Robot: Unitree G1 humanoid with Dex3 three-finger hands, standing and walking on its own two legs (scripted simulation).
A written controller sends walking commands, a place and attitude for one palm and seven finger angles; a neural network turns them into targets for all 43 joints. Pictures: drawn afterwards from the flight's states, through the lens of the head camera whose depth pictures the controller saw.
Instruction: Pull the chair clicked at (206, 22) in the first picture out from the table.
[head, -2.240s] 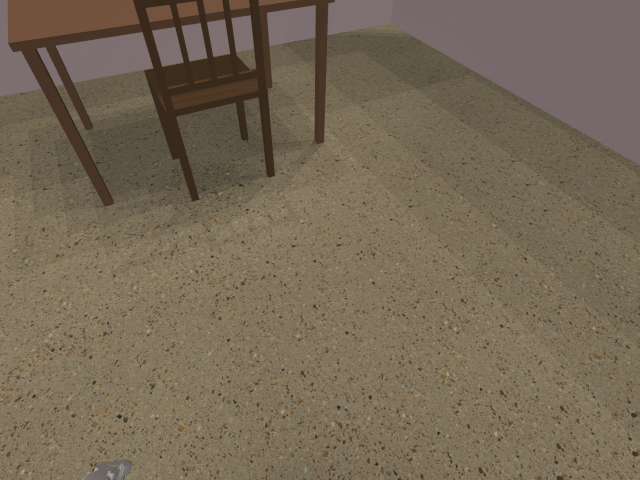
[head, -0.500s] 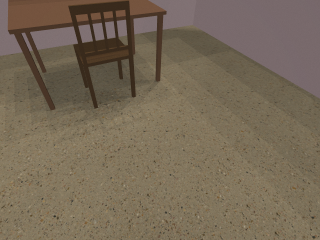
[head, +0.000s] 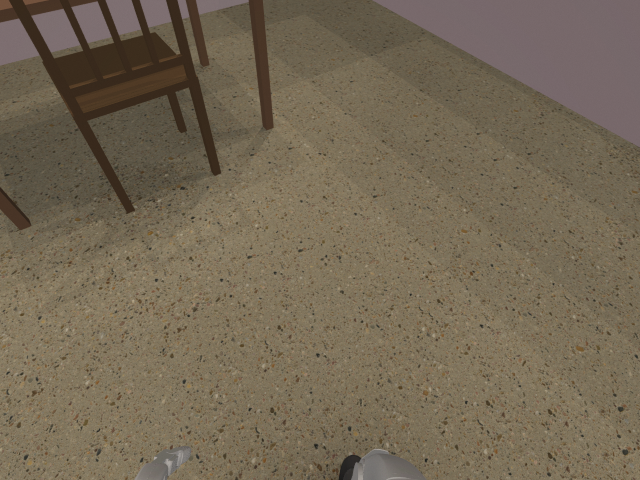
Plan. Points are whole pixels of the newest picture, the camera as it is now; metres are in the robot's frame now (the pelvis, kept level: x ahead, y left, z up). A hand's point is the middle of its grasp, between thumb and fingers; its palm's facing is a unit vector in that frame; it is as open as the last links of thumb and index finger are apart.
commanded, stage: walk to a spot facing it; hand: left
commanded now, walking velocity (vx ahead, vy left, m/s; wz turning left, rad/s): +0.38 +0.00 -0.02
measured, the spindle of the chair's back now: (111, 25) +1.25 +0.62 -0.06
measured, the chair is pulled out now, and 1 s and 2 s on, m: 0.00 0.00 0.00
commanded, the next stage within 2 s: turn to face it in 1.40 s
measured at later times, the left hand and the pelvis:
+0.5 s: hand (183, 469) +0.16 +0.20 -0.17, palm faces +0.13 -0.99 -0.12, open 7.4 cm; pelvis +0.23 +0.04 +0.02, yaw +2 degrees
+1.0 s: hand (243, 231) +0.57 +0.16 -0.15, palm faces -0.05 -0.98 -0.21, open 7.4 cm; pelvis +0.45 -0.02 +0.00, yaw -3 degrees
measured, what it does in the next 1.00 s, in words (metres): walks ahead: left foot, then right foot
